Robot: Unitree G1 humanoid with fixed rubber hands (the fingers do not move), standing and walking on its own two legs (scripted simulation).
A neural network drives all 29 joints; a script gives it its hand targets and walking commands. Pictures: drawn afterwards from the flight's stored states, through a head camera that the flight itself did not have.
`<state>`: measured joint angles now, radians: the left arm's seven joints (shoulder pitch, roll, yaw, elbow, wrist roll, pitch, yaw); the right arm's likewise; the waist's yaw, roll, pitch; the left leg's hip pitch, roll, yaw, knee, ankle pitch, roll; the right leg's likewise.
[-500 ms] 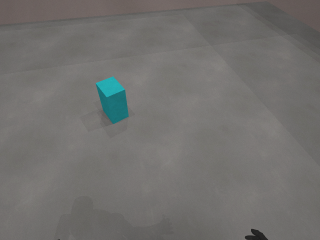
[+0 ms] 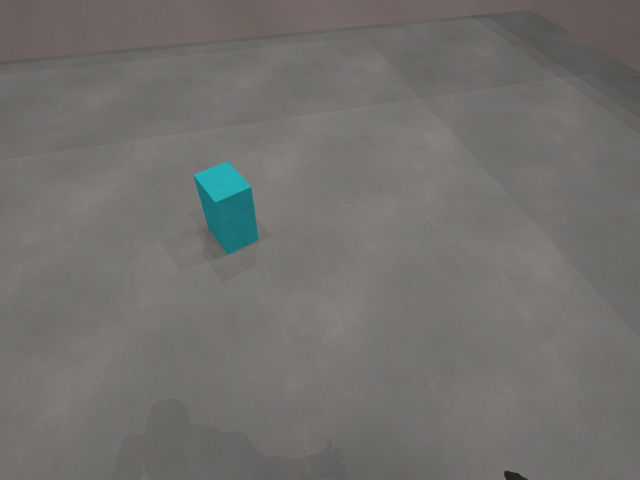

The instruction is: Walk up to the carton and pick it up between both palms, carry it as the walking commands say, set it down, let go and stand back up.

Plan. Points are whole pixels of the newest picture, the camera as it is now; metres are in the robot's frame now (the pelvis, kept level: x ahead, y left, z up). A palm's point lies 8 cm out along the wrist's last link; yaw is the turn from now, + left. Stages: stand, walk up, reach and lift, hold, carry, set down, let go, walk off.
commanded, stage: stand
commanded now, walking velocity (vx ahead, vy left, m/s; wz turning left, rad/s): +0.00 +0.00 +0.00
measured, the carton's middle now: (228, 209) +1.17 +0.33 -0.63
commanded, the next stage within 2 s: walk up in 0.70 s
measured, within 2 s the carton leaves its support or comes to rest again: neither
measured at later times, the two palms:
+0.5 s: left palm out of the picture +0.07 +0.29 -0.12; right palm out of the picture +0.08 -0.29 -0.12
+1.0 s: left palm out of the picture +0.07 +0.30 -0.12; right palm out of the picture +0.09 -0.29 -0.12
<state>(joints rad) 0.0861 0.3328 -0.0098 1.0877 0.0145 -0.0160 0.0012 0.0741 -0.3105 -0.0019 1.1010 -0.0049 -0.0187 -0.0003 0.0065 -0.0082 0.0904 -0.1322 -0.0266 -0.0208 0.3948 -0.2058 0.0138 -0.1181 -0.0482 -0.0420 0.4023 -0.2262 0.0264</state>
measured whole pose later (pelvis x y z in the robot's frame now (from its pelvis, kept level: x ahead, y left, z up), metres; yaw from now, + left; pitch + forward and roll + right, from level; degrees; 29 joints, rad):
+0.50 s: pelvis +0.00 +0.00 +0.00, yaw +0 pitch -3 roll +0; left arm 0.10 0.33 0.00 1.11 0.01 -0.01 0.00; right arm 0.09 -0.31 -0.01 1.13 -0.01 -0.02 0.00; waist 0.01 -0.01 0.08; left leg -0.12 -0.02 -0.03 0.35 -0.18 0.01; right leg -0.11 -0.05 -0.05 0.36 -0.20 0.02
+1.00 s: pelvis +0.01 +0.00 +0.00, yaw +4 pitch -2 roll -1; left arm 0.13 0.35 0.03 1.04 0.03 -0.04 -0.02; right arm 0.15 -0.34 -0.04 1.07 -0.03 -0.01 0.04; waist 0.00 0.02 0.06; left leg -0.24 -0.01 -0.05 0.58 -0.35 0.03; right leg -0.12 -0.04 -0.10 0.42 -0.26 0.01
